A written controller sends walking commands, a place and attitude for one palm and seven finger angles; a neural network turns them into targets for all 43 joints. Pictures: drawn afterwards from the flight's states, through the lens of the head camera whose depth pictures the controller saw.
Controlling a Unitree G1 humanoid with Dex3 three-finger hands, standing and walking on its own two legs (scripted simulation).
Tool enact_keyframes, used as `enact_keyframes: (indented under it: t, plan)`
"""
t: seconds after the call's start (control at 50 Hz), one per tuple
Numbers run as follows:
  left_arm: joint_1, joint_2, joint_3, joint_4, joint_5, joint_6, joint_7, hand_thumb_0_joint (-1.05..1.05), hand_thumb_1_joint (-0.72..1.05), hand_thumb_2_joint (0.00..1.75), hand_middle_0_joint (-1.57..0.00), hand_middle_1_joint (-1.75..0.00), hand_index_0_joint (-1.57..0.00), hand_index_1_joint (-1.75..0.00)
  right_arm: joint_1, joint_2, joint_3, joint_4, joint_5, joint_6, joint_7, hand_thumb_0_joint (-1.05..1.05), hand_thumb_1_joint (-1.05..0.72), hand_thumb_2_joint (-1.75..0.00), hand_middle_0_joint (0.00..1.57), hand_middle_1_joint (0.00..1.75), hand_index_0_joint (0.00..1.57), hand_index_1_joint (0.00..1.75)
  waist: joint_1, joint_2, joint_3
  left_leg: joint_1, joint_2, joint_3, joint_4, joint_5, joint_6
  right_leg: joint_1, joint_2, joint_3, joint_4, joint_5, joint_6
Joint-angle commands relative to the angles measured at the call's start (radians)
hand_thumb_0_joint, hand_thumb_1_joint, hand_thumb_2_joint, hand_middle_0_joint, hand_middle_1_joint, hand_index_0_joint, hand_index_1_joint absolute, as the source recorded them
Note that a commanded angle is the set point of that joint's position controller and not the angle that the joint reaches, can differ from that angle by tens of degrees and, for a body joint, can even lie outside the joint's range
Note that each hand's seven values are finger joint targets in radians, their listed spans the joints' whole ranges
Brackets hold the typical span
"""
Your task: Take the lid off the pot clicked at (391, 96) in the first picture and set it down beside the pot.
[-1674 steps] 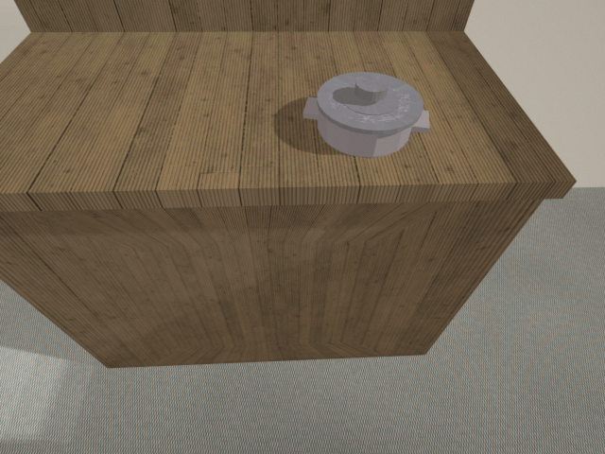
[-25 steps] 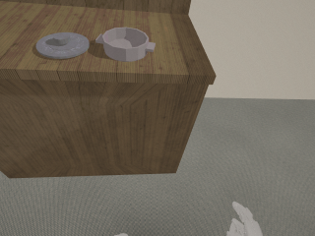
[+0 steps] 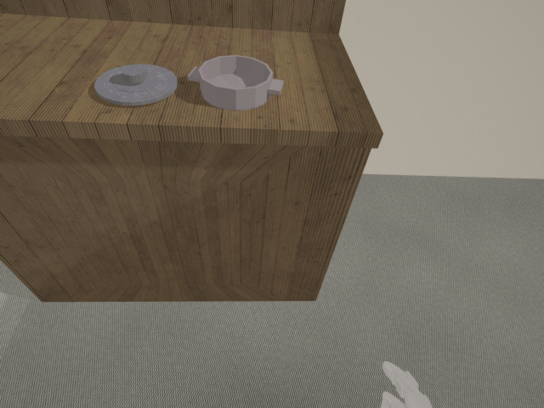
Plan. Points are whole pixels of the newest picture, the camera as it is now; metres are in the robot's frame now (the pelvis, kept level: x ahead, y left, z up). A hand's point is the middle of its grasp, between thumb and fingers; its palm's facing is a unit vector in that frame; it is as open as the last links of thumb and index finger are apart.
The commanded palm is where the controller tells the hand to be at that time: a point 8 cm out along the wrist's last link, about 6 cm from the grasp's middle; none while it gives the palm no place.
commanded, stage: stop stepping back and stand still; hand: left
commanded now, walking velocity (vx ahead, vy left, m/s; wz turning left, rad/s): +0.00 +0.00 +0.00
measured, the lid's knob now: (134, 73) +0.75 +0.34 +0.11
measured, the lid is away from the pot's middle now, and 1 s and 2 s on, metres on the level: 0.23 0.23 0.23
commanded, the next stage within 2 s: let the arm hang, fingers relaxed in 1.36 s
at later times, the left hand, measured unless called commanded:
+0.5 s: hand out of the picture +0.06 +0.14 -0.18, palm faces +0.20 -0.95 -0.22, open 6.7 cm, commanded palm none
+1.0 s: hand out of the picture +0.06 +0.16 -0.17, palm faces +0.13 -0.97 -0.21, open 7.2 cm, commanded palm none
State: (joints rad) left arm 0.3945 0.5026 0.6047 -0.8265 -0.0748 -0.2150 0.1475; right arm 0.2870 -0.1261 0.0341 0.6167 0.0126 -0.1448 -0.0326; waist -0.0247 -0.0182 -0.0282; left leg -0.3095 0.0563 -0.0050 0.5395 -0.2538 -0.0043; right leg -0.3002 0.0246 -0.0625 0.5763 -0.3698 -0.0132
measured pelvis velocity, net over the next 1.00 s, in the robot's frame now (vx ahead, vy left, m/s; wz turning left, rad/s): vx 0.04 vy -0.02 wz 0.08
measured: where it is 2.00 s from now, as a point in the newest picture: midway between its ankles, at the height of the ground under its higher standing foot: outside the picture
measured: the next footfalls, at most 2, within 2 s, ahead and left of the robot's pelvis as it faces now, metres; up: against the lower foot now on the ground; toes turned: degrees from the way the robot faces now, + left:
right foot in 0.02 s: +0.08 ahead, -0.11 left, +0.00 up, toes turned +6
left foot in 0.60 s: +0.03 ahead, +0.08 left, +0.00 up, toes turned +7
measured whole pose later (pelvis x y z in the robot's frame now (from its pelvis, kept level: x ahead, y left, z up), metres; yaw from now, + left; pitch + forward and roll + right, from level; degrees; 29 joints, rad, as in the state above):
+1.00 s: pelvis +0.04 -0.02 +0.00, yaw +5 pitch -1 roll -1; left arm 0.23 0.15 0.03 1.11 0.00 0.01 0.04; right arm 0.33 -0.10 -0.03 1.11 -0.01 0.00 -0.05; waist -0.02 0.02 0.02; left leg -0.13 0.00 0.04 0.46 -0.32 0.03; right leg -0.17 0.06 0.01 0.43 -0.25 -0.04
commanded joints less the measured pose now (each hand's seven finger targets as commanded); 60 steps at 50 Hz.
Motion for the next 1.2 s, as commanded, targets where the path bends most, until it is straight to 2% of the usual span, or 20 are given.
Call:
enact_keyframes:
  t: [0.0,0.02,0.06,0.08,0.1,0.14,0.18,0.2,0.24,0.28,0.3,0.32,0.34,0.36,0.48,0.54,0.58,0.66,0.84,1.18]
  plan:
    - [-0.177,0.208,0.108,-0.057,-0.004,-0.054,0.026,0.0,0.9,0.9,-0.2,-0.3,-0.2,-0.3,-0.105,-0.173,-0.071,-0.117,-0.002,-0.029,-0.023,0.0,-0.9,-0.9,0.2,0.3,0.2,0.3,-0.019,-0.007,-0.093,-0.151,0.003,-0.009,0.134,-0.129,0.045,0.225,-0.216,0.36,-0.267,0.121,-0.13]
    - [-0.257,0.225,0.11,-0.041,-0.01,-0.061,0.029,0.0,0.9,0.9,-0.2,-0.3,-0.2,-0.3,-0.105,-0.166,-0.068,-0.096,0.006,-0.028,-0.018,0.0,-0.9,-0.9,0.2,0.3,0.2,0.3,-0.023,-0.049,-0.101,-0.134,-0.02,0.013,0.195,-0.136,0.027,0.2,-0.283,0.434,-0.297,0.131,-0.148]
    - [-0.224,0.192,0.101,0.03,-0.018,-0.054,0.025,0.0,0.9,0.9,-0.2,-0.3,-0.2,-0.3,-0.122,-0.17,-0.082,-0.088,0.023,-0.004,-0.014,0.0,-0.9,-0.9,0.2,0.3,0.2,0.3,-0.01,-0.124,-0.053,-0.074,0.0,-0.004,0.197,-0.125,0.028,0.142,-0.28,0.366,-0.294,0.17,-0.146]
    - [-0.05,-0.134,-0.456,0.857,0.072,0.124,-0.108,0.0,0.9,0.9,-0.2,-0.3,-0.2,-0.3,-0.085,-0.374,-0.158,0.109,0.033,-0.064,0.033,0.0,-0.9,-0.9,0.2,0.3,0.2,0.3,-0.08,-0.048,0.003,-0.096,0.077,-0.01,0.318,0.003,0.006,-0.048,-0.337,0.116,-0.027,0.466,-0.125]
    - [-0.004,-0.19,-0.471,0.88,0.106,0.219,-0.139,0.0,0.9,0.9,-0.2,-0.3,-0.2,-0.3,-0.062,-0.316,-0.157,0.133,0.006,-0.025,0.036,0.0,-0.9,-0.9,0.2,0.3,0.2,0.3,-0.062,0.011,-0.087,0.039,0.052,-0.036,0.226,0.262,0.001,-0.099,-0.221,0.1,0.083,0.468,-0.087]
    - [-0.028,-0.254,-0.492,0.942,0.12,0.244,-0.149,0.0,0.9,0.9,-0.2,-0.3,-0.2,-0.3,-0.036,-0.274,-0.125,0.144,-0.016,0.048,0.031,0.0,-0.9,-0.9,0.2,0.3,0.2,0.3,-0.012,0.01,-0.038,0.007,0.138,-0.216,0.023,0.421,0.098,-0.168,-0.065,-0.032,0.24,0.131,-0.007]
    - [-0.135,-0.239,-0.49,1.008,0.111,0.226,-0.147,0.0,0.9,0.9,-0.2,-0.3,-0.2,-0.3,-0.024,-0.314,-0.123,0.122,-0.045,0.071,0.021,0.0,-0.9,-0.9,0.2,0.3,0.2,0.3,-0.018,-0.01,0.017,0.021,0.252,-0.465,-0.098,0.588,0.224,-0.24,-0.02,0.048,0.397,-0.087,0.022]
    - [-0.206,-0.224,-0.497,1.065,0.105,0.222,-0.141,0.0,0.9,0.9,-0.2,-0.3,-0.2,-0.3,-0.02,-0.321,-0.125,0.122,-0.058,0.073,0.02,0.0,-0.9,-0.9,0.2,0.3,0.2,0.3,-0.028,-0.004,0.041,0.063,0.274,-0.483,-0.108,0.727,0.246,-0.301,-0.022,0.095,0.455,-0.124,0.022]
    - [-0.242,-0.207,-0.497,1.218,0.087,0.223,-0.133,0.0,0.9,0.9,-0.2,-0.3,-0.2,-0.3,-0.054,-0.312,-0.123,0.126,-0.072,0.097,0.004,0.0,-0.9,-0.9,0.2,0.3,0.2,0.3,0.002,-0.004,0.062,0.03,0.281,-0.405,-0.083,0.709,0.245,-0.227,-0.049,0.168,0.404,-0.178,0.019]
    - [-0.107,-0.185,-0.502,1.393,0.094,0.225,-0.139,0.0,0.9,0.9,-0.2,-0.3,-0.2,-0.3,-0.144,-0.28,-0.107,0.128,-0.059,0.117,-0.001,0.0,-0.9,-0.9,0.2,0.3,0.2,0.3,0.094,-0.031,-0.005,-0.131,0.13,-0.185,0.054,0.401,0.096,0.134,-0.063,0.17,0.062,0.072,0.005]
    - [-0.074,-0.107,-0.496,1.47,0.106,0.214,-0.132,0.0,0.9,0.9,-0.2,-0.3,-0.2,-0.3,-0.116,-0.212,-0.098,0.14,-0.037,0.125,0.004,0.0,-0.9,-0.9,0.2,0.3,0.2,0.3,0.086,-0.238,-0.023,-0.235,-0.065,-0.008,0.246,0.072,0.011,0.22,-0.195,0.407,-0.137,0.233,-0.034]
    - [-0.09,-0.082,-0.514,1.513,0.099,0.206,-0.13,0.0,0.9,0.9,-0.2,-0.3,-0.2,-0.3,-0.097,-0.194,-0.099,0.154,-0.021,0.137,0.011,0.0,-0.9,-0.9,0.2,0.3,0.2,0.3,0.056,-0.146,-0.006,-0.196,-0.095,0.007,0.4,-0.31,-0.005,0.134,-0.353,0.602,-0.292,0.215,-0.128]
    - [-0.14,-0.091,-0.523,1.553,0.098,0.198,-0.129,0.0,0.9,0.9,-0.2,-0.3,-0.2,-0.3,-0.073,-0.191,-0.105,0.192,-0.027,0.142,0.015,0.0,-0.9,-0.9,0.2,0.3,0.2,0.3,0.026,-0.005,0.013,-0.192,-0.073,-0.033,0.496,-0.282,0.002,0.112,-0.315,0.598,-0.298,0.21,-0.142]
    - [-0.164,-0.113,-0.521,1.595,0.096,0.191,-0.121,0.0,0.9,0.9,-0.2,-0.3,-0.2,-0.3,-0.049,-0.193,-0.109,0.212,-0.029,0.146,0.01,0.0,-0.9,-0.9,0.2,0.3,0.2,0.3,0.007,-0.011,0.019,-0.217,-0.062,-0.043,0.555,-0.266,0.001,0.12,-0.299,0.606,-0.281,0.308,-0.146]
    - [-0.143,-0.214,-0.511,1.713,0.102,0.186,-0.102,0.0,0.9,0.9,-0.2,-0.3,-0.2,-0.3,0.061,-0.096,-0.103,0.298,-0.026,0.152,0.007,0.0,-0.9,-0.9,0.2,0.3,0.2,0.3,-0.011,0.02,-0.045,-0.062,-0.013,-0.017,0.211,-0.24,0.025,0.183,-0.262,0.385,-0.245,0.5,-0.204]
    - [-0.127,-0.24,-0.53,1.782,0.078,0.19,-0.105,0.0,0.9,0.9,-0.2,-0.3,-0.2,-0.3,0.173,-0.075,-0.092,0.367,-0.022,0.142,0.0,0.0,-0.9,-0.9,0.2,0.3,0.2,0.3,-0.032,-0.013,-0.056,0.141,0.008,-0.03,-0.131,0.112,0.048,0.168,-0.154,0.248,-0.147,0.527,-0.086]
    - [-0.072,-0.275,-0.551,1.809,0.073,0.195,-0.105,0.0,0.9,0.9,-0.2,-0.3,-0.2,-0.3,0.12,-0.117,-0.091,0.365,-0.027,0.143,-0.017,0.0,-0.9,-0.9,0.2,0.3,0.2,0.3,0.015,0.023,-0.035,0.206,0.104,-0.08,-0.088,0.302,0.093,0.1,-0.077,0.169,-0.16,0.464,-0.001]
    - [-0.072,-0.248,-0.557,1.862,0.071,0.199,-0.099,0.0,0.9,0.9,-0.2,-0.3,-0.2,-0.3,0.129,-0.088,-0.082,0.406,-0.017,0.147,-0.025,0.0,-0.9,-0.9,0.2,0.3,0.2,0.3,0.004,0.061,-0.047,0.172,0.066,-0.011,-0.057,0.337,0.052,0.204,-0.099,0.162,-0.141,0.611,-0.014]
    - [-0.1,-0.289,-0.571,1.911,0.076,0.208,-0.098,0.0,0.9,0.9,-0.2,-0.3,-0.2,-0.3,0.12,-0.067,-0.076,0.467,-0.023,0.145,-0.021,0.0,-0.9,-0.9,0.2,0.3,0.2,0.3,0.009,0.042,0.11,0.107,0.067,-0.051,-0.171,0.128,0.063,0.135,-0.085,0.16,-0.198,0.342,-0.038]
    - [-0.092,-0.297,-0.574,1.921,0.077,0.205,-0.103,0.0,0.9,0.9,-0.2,-0.3,-0.2,-0.3,0.141,-0.076,-0.073,0.487,-0.025,0.133,-0.02,0.0,-0.9,-0.9,0.2,0.3,0.2,0.3,0.006,0.031,0.103,0.116,0.063,-0.069,-0.203,0.105,0.069,0.12,-0.087,0.158,-0.204,0.287,-0.037]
